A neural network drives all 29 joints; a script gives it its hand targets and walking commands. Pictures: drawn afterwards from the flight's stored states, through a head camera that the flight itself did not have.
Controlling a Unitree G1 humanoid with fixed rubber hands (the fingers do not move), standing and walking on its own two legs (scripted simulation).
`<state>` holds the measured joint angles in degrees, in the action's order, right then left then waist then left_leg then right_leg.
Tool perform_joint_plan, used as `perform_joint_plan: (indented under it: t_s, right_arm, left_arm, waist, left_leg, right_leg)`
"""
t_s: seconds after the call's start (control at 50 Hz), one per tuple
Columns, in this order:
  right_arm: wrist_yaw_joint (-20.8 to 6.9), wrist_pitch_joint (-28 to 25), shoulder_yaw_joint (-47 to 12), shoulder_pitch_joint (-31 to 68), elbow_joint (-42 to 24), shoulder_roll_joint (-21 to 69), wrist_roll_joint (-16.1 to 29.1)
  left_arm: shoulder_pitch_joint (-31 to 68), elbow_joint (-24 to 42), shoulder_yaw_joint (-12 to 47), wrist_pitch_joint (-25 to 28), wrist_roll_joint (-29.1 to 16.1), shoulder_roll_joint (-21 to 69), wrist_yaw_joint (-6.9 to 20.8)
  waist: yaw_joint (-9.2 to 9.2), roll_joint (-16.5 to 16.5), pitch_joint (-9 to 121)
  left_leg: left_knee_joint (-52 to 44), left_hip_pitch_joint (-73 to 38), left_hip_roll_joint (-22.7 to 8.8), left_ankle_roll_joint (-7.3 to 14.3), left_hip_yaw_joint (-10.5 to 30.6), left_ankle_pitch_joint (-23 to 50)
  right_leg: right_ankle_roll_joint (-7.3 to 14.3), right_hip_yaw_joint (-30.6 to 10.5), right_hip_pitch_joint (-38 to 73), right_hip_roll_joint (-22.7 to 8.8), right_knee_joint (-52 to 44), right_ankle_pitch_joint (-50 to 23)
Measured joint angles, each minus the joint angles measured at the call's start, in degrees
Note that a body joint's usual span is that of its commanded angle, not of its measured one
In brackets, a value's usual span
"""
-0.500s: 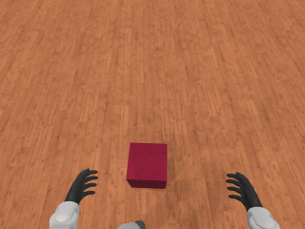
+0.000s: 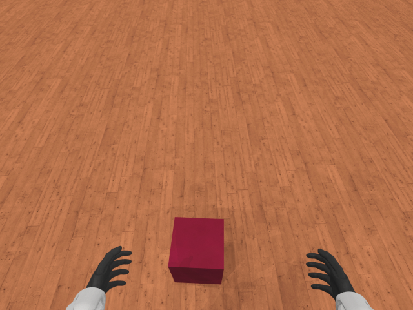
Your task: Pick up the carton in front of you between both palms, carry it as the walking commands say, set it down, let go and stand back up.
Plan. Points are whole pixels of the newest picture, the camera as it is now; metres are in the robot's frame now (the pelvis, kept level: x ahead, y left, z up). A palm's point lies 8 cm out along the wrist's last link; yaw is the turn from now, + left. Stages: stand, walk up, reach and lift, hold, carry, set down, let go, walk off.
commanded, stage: stand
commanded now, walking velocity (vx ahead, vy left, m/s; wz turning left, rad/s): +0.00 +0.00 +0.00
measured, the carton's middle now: (198, 251) +0.42 +0.07 -0.65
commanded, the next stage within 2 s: none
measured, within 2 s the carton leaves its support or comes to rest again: neither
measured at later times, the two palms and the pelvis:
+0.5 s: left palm (68, 299) +0.14 +0.30 -0.09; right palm out of the picture +0.14 -0.27 -0.09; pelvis +0.01 +0.02 +0.00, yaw -1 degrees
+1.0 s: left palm out of the picture +0.11 +0.31 -0.10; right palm out of the picture +0.10 -0.29 -0.09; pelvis +0.00 +0.02 +0.00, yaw -1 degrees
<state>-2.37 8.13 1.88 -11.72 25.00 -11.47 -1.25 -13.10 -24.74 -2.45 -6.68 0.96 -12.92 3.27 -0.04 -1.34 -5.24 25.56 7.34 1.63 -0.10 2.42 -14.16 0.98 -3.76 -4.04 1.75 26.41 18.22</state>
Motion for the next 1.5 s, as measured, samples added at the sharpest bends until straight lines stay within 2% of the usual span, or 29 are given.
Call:
perform_joint_plan:
  t_s: [0.04, 0.1, 0.2, 0.36, 0.98, 1.5]
  right_arm:
    - [1.80, -1.80, -0.35, 0.88, 4.23, -1.23, -0.46]
    - [3.08, -4.12, -0.06, 1.40, 9.68, -3.30, -0.92]
    - [3.51, -6.31, 0.53, 1.68, 14.90, -5.84, -1.30]
    - [3.88, -7.78, 0.16, 2.77, 19.32, -6.97, -1.19]
    - [3.52, -8.67, -0.94, 4.34, 30.00, -8.87, -0.22]
    - [3.11, -8.92, -1.55, 5.00, 34.68, -10.08, 0.33]
  left_arm:
    - [0.44, -2.76, 0.37, 1.50, 0.58, -1.30, -1.77]
    - [0.70, -6.12, 0.01, 3.01, 1.01, -3.29, -3.12]
    - [0.27, -10.06, -0.60, 4.44, 1.07, -5.68, -3.71]
    - [0.32, -14.16, -0.03, 5.44, 0.89, -6.87, -4.30]
    - [2.39, -25.17, 1.82, 6.77, 0.44, -8.23, -4.60]
    - [3.87, -31.11, 2.65, 7.18, 0.07, -9.25, -4.17]
  waist:
    - [0.06, 0.02, 1.85]
    - [0.32, -0.14, 3.59]
    - [0.46, -0.39, 4.64]
    - [0.29, -0.38, 4.75]
    - [-0.09, 0.18, 4.26]
    - [-0.06, 0.53, 3.74]
  left_leg:
    - [1.88, 2.41, -0.20, 0.02, -0.15, -0.85]
    - [3.62, 4.53, -0.32, 0.20, -0.39, -1.88]
    - [4.23, 5.49, -0.24, 0.58, -0.84, -2.52]
    - [3.58, 4.84, 0.04, 1.07, -1.41, -2.68]
    - [-1.88, 1.15, -0.13, 1.09, -1.68, 0.94]
    - [-4.58, 0.58, -0.26, 0.97, -1.15, 3.47]
  right_leg:
    - [-0.18, -0.04, -2.08, 0.23, 1.08, 0.39]
    - [-0.32, -0.17, -3.96, 0.36, 2.15, 0.96]
    - [-0.61, -0.48, -4.85, 0.20, 2.38, 1.33]
    - [-1.07, -0.87, -4.22, -0.25, 1.54, 1.30]
    - [-1.23, -0.82, -0.80, -0.66, -3.64, -2.29]
    - [-1.32, -0.32, -0.01, -0.78, -6.60, -4.83]
